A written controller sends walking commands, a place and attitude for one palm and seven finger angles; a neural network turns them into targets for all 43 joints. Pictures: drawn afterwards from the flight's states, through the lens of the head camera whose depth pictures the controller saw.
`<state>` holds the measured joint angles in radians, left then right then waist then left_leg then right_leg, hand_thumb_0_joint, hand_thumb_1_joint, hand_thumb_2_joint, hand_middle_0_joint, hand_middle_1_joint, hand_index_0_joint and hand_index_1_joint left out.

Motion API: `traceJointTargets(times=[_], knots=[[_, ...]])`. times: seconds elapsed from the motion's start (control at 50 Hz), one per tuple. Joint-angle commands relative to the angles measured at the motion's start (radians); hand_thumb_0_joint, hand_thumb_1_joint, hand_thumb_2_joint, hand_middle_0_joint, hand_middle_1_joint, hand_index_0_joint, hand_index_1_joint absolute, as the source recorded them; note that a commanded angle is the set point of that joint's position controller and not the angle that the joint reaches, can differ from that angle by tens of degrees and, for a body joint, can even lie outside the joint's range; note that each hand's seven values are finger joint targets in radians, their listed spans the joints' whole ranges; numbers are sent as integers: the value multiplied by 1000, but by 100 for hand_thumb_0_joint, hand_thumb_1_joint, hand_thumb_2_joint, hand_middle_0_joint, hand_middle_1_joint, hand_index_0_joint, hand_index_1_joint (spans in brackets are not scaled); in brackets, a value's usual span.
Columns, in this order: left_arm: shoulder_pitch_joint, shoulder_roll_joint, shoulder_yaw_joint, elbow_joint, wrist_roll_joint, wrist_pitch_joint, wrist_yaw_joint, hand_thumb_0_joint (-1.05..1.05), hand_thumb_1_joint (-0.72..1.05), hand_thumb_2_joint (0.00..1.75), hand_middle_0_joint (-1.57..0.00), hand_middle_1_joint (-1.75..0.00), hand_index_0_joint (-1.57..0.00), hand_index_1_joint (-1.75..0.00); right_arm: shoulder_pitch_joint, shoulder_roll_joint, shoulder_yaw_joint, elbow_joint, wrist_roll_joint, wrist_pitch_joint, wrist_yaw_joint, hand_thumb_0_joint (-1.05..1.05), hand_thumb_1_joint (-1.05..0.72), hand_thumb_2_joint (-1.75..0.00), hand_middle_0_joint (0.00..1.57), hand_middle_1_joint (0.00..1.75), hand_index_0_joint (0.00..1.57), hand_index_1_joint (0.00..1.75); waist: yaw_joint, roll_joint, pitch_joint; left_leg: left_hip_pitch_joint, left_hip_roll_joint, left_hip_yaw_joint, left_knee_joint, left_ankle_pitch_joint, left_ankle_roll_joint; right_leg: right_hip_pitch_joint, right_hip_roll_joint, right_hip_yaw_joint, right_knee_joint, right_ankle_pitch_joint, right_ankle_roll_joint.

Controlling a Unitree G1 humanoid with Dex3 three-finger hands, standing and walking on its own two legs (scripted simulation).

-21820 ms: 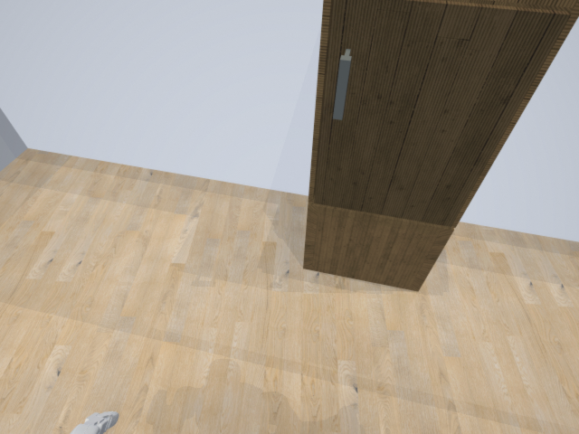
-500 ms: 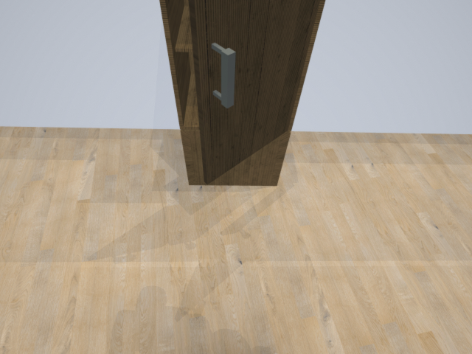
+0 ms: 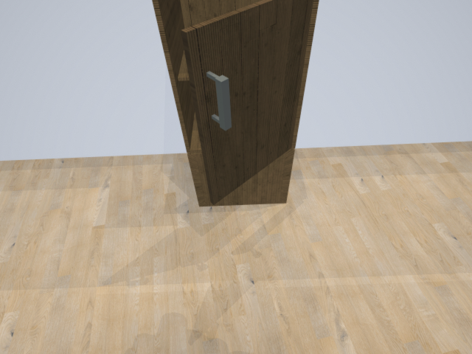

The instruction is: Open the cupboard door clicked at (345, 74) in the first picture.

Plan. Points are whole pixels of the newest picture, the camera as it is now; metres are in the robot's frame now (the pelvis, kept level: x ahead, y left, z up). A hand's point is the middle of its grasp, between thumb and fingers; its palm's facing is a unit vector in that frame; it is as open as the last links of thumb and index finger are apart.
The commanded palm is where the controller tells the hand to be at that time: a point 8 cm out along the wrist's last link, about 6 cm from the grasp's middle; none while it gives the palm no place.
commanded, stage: let the arm hang, fingers relaxed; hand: left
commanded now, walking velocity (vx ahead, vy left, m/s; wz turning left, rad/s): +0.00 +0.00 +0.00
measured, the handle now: (218, 101) +0.66 +0.08 +0.07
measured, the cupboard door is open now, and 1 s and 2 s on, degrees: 41 41 41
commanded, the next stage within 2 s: look to check the result in 0.22 s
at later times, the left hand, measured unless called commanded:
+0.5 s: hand out of the picture +0.08 +0.23 -0.16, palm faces +0.00 -0.95 -0.31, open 7.4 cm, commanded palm none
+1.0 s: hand out of the picture +0.11 +0.24 -0.15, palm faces -0.02 -0.94 -0.33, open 7.4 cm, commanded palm none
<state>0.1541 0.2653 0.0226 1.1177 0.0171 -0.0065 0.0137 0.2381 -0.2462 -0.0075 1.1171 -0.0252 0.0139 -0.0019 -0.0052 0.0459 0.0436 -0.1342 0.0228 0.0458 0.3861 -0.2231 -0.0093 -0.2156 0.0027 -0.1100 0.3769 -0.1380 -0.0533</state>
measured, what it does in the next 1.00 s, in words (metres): stands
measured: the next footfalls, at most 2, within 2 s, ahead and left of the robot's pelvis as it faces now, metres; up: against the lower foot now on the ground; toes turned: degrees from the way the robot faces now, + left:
left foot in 1.88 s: +0.10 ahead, +0.10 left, +0.00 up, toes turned -28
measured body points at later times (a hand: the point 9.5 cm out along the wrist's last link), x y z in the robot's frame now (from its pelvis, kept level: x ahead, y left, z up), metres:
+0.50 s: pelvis +0.02 +0.00 +0.00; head +0.04 -0.01 +0.45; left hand +0.08 +0.28 -0.13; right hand +0.07 -0.27 -0.15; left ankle -0.01 +0.13 -0.74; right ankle +0.05 -0.09 -0.74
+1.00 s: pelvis +0.04 +0.00 +0.00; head +0.06 -0.01 +0.45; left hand +0.11 +0.29 -0.13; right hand +0.10 -0.28 -0.15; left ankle -0.01 +0.13 -0.74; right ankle +0.05 -0.09 -0.74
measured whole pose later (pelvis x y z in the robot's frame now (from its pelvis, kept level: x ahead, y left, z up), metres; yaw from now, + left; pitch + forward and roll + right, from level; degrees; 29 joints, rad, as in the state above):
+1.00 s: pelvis +0.04 +0.00 +0.00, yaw +0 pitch -1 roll +0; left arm 0.10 0.30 0.02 1.13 0.02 -0.02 0.01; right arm 0.13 -0.31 0.00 1.12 -0.02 0.01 -0.01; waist 0.00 0.03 0.05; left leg -0.05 0.03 0.05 0.29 -0.23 -0.02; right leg -0.15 0.01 -0.10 0.32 -0.16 -0.05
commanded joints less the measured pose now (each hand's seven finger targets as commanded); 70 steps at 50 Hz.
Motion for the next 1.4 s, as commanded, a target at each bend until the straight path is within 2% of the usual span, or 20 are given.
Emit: traceJointTargets(times=[0.0,0.18,0.32,0.52,0.68,0.82,0.9,0.94,0.98,1.1,1.12,1.16,1.2,1.22,1.24,1.26,1.3,1.34,1.36,1.38], knots=[[-14,176,35,-41,-3,-23,9,0,90,90,-20,-30,-20,-30,24,-149,-27,-30,2,-22,-11,0,-90,-90,20,30,20,30,3,-52,-4,-78,81,-87,-92,22,41,65,-139,170,-115,-125,-6],[-29,169,32,-33,-5,-31,10,0,90,90,-20,-30,-20,-30,-23,-161,-26,-34,5,-31,-19,0,-90,-90,20,30,20,30,2,-12,-47,-32,99,-91,-108,129,31,121,-142,142,-78,102,-5],[-36,177,30,-29,-5,-32,9,0,90,90,-20,-30,-20,-30,-43,-173,-24,-34,5,-29,-19,0,-90,-90,20,30,20,30,1,-30,-38,-17,99,-90,-122,107,28,117,-140,148,-101,65,-1],[-46,198,32,-30,-5,-37,9,0,90,90,-20,-30,-20,-30,-67,-200,-30,-40,7,-28,-19,0,-90,-90,20,30,20,30,-4,-56,-70,20,102,-90,-121,143,29,137,-145,146,-101,141,0],[-59,213,30,-31,-5,-37,9,0,90,90,-20,-30,-20,-30,-85,-212,-29,-41,7,-28,-18,0,-90,-90,20,30,20,30,-4,-38,-60,30,106,-91,-127,157,29,133,-145,146,-102,156,0],[-67,226,31,-33,-5,-40,8,0,90,90,-20,-30,-20,-30,-97,-230,-28,-43,8,-31,-18,0,-90,-90,20,30,20,30,-3,-54,-88,46,109,-91,-132,188,28,158,-148,148,-97,204,-1],[-70,229,30,-35,-6,-40,9,0,90,90,-20,-30,-20,-30,-103,-235,-27,-43,7,-32,-19,0,-90,-90,20,30,20,30,-2,-35,-90,50,110,-90,-133,204,26,165,-150,145,-93,225,-1],[-71,221,33,-43,-5,-34,8,0,90,90,-20,-30,-20,-30,-90,-225,-29,-46,6,-30,-24,0,-90,-90,20,30,20,30,-5,-43,-88,64,118,-67,-109,220,21,145,-147,159,-75,280,-3],[-31,144,22,-37,-5,-11,12,0,90,90,-20,-30,-20,-30,-40,-131,-14,-37,6,-15,-27,0,-90,-90,20,30,20,30,-8,-48,-78,54,119,-31,-68,213,7,120,-149,168,-41,318,6],[-8,164,51,-94,3,24,5,0,90,90,-20,-30,-20,-30,-5,-139,-44,-95,8,10,-39,0,-90,-90,20,30,20,30,-13,-85,-65,14,121,33,39,84,4,33,-149,254,15,300,-20],[-10,163,55,-108,4,28,2,0,90,90,-20,-30,-20,-30,0,-142,-47,-106,9,10,-41,0,-90,-90,20,30,20,30,-16,-84,-69,17,127,34,48,73,7,12,-143,263,28,291,-23],[-16,147,59,-134,5,34,-3,0,90,90,-20,-30,-20,-30,-5,-150,-55,-124,7,10,-44,0,-90,-90,20,30,20,30,-17,-30,-55,33,157,10,31,65,23,-60,-104,251,76,238,-11],[-31,117,60,-167,6,40,-12,0,90,90,-20,-30,-20,-30,8,-175,-68,-139,-1,6,-48,0,-90,-90,20,30,20,30,-22,58,-43,56,253,-64,-37,104,69,-150,-34,180,234,142,16],[-44,97,59,-186,5,46,-18,0,90,90,-20,-30,-20,-30,9,-187,-75,-144,-5,1,-50,0,-90,-90,20,30,20,30,-23,147,-15,58,339,-118,-91,192,122,-217,2,128,391,-129,32],[-57,88,67,-203,7,54,-21,0,90,90,-20,-30,-20,-30,15,-183,-73,-147,-10,-6,-52,0,-90,-90,20,30,20,30,-24,172,0,53,402,-149,-115,302,179,-275,9,122,562,-350,44],[-50,88,74,-212,7,60,-20,0,90,90,-20,-30,-20,-30,13,-172,-68,-153,-9,-10,-54,0,-90,-90,20,30,20,30,-8,138,8,58,414,-139,-99,362,199,-308,-10,156,642,-381,48],[-38,62,77,-221,6,58,-28,0,90,90,-20,-30,-20,-30,-31,-161,-73,-174,-14,-18,-57,0,-90,-90,20,30,20,30,16,105,18,42,390,-63,-45,449,181,-285,-46,155,593,-378,48],[5,39,74,-220,5,53,-35,0,90,90,-20,-30,-20,-30,-55,-175,-79,-185,-18,-14,-52,0,-90,-90,20,30,20,30,27,128,0,19,350,20,22,449,128,-171,-45,85,449,-348,47],[46,40,77,-210,5,48,-37,0,90,90,-20,-30,-20,-30,-58,-179,-82,-189,-15,-10,-49,0,-90,-90,20,30,20,30,40,85,-24,17,329,50,83,417,102,-110,-29,57,364,-283,46],[104,51,85,-194,6,45,-37,0,90,90,-20,-30,-20,-30,-71,-183,-86,-191,-8,-7,-48,0,-90,-90,20,30,20,30,69,52,-45,-24,300,80,179,358,69,-11,-21,49,240,-158,42]])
